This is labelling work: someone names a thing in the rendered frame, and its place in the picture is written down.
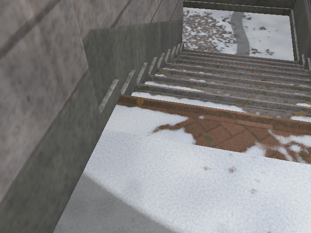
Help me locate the stairs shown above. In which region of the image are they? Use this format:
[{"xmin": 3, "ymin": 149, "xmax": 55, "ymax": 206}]
[{"xmin": 131, "ymin": 49, "xmax": 311, "ymax": 122}]

